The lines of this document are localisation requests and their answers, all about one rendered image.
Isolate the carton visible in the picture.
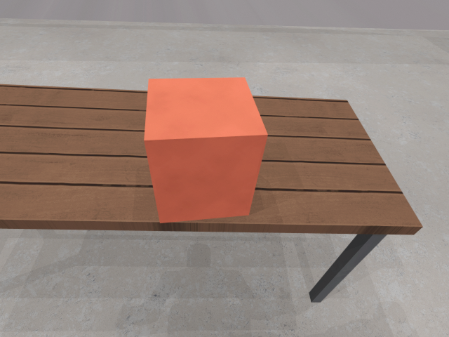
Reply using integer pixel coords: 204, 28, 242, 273
144, 77, 268, 223

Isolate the table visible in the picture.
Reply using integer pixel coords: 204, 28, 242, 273
0, 84, 423, 303

